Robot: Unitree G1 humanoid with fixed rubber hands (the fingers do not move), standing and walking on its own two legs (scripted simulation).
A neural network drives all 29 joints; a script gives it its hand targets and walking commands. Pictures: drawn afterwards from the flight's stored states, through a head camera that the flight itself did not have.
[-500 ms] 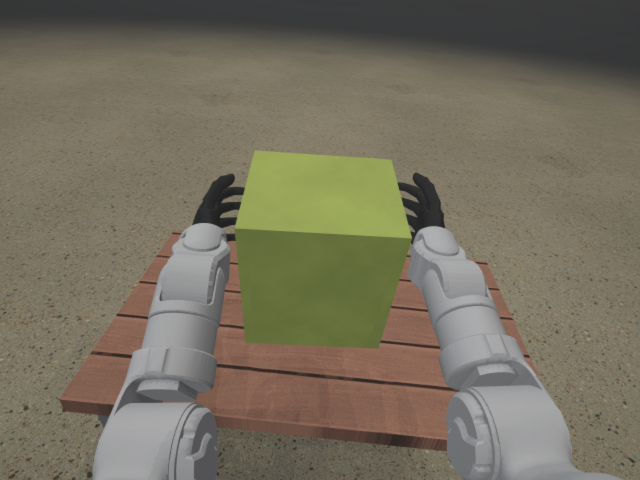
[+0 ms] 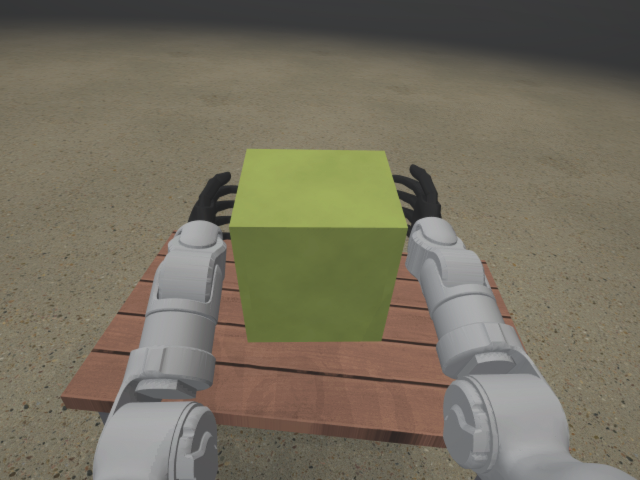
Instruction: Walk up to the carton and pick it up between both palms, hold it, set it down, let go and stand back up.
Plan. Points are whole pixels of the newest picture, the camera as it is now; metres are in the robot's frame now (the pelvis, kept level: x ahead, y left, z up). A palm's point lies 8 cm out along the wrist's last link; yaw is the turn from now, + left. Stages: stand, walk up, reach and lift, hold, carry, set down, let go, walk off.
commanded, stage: hold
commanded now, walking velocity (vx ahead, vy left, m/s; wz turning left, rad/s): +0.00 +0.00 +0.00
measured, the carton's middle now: (315, 247) +0.39 +0.02 +0.16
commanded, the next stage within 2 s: none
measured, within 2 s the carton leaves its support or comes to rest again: neither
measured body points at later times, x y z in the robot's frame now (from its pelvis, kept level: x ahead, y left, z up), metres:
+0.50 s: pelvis +0.00 +0.00 +0.00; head -0.07 +0.02 +0.44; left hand +0.38 +0.16 +0.20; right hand +0.40 -0.12 +0.21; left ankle +0.05 +0.13 -0.74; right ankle +0.05 -0.13 -0.74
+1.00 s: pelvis +0.00 +0.00 +0.00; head -0.07 +0.02 +0.44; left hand +0.38 +0.16 +0.20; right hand +0.40 -0.12 +0.21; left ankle +0.05 +0.13 -0.74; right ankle +0.05 -0.13 -0.74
